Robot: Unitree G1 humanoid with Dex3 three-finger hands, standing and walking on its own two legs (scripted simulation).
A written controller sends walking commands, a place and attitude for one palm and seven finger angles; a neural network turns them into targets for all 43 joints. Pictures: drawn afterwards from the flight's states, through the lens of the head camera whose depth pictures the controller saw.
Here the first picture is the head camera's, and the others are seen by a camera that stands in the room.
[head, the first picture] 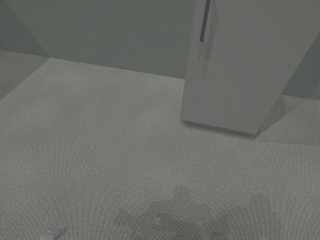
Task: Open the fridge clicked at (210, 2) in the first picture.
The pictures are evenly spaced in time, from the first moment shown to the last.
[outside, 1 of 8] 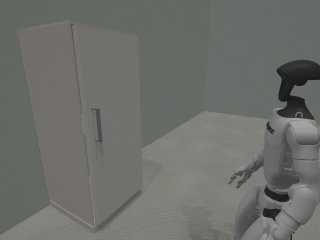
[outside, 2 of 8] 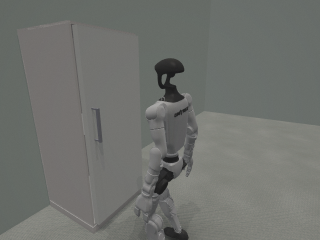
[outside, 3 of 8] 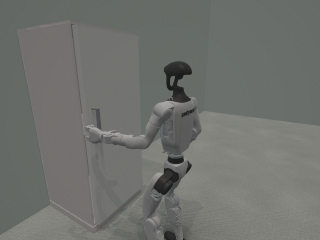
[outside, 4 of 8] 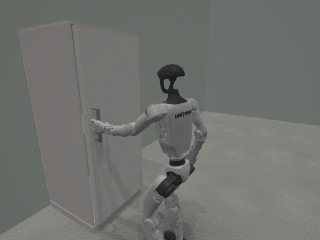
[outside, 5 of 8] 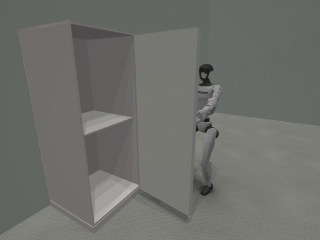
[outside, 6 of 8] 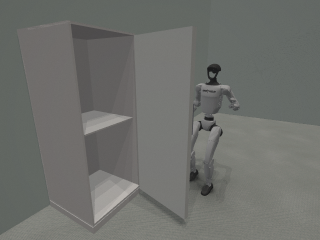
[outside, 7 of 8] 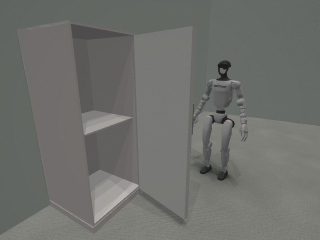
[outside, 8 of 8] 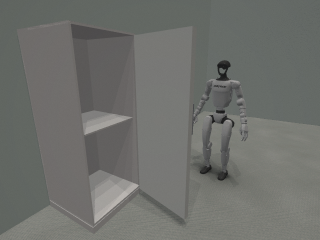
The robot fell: no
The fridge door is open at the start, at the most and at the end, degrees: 0 86 77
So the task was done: yes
